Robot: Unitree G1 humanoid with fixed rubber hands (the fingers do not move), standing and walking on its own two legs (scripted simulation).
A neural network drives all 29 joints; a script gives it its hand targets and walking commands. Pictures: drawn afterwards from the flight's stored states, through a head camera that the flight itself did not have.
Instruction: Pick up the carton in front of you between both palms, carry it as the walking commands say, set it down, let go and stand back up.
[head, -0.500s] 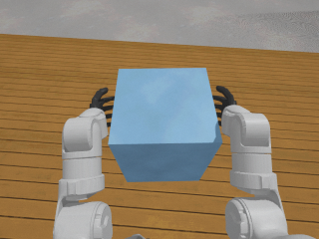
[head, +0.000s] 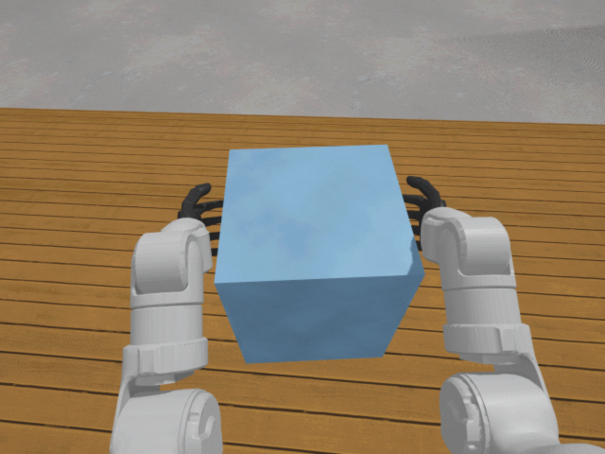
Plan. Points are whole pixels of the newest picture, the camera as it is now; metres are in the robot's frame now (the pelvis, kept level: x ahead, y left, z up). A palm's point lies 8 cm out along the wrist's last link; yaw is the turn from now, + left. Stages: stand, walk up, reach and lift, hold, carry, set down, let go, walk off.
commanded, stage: carry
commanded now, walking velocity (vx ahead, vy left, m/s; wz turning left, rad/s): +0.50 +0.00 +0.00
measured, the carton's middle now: (311, 261) +0.37 +0.00 +0.04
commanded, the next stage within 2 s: none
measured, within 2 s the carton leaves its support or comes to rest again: neither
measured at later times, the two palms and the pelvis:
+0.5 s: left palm (219, 118) +0.68 +0.16 +0.08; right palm (377, 115) +0.67 -0.14 +0.08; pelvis +0.31 +0.01 -0.05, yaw -1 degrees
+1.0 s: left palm (252, 71) +0.97 +0.12 +0.03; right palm (370, 68) +0.97 -0.18 +0.03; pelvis +0.62 -0.02 -0.10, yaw +0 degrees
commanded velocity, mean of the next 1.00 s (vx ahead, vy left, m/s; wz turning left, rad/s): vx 0.50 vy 0.00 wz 0.00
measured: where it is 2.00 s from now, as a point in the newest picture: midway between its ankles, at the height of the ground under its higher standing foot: (312, 237)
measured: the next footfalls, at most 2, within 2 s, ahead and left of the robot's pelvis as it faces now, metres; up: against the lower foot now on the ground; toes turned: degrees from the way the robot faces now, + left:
left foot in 0.42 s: +0.42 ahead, +0.05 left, -0.05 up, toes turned +1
right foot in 0.94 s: +0.73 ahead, -0.07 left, -0.10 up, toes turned -1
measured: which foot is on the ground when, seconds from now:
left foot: up 0.00-0.40, down 0.42-0.94, up 0.96-1.00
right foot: down 0.00-0.44, up 0.46-0.92, down 0.94-1.00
